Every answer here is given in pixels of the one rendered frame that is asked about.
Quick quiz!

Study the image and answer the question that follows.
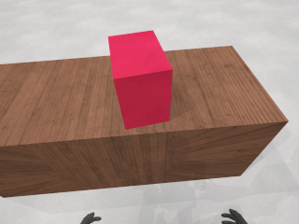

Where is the robot left hand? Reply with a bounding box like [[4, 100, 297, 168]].
[[80, 212, 102, 224]]

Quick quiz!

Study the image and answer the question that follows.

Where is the pedestal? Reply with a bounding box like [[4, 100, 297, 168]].
[[0, 46, 289, 198]]

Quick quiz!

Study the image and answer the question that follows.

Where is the robot right hand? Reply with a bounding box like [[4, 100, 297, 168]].
[[221, 208, 248, 224]]

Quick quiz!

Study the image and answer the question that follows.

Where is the carton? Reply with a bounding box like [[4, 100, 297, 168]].
[[107, 30, 173, 130]]

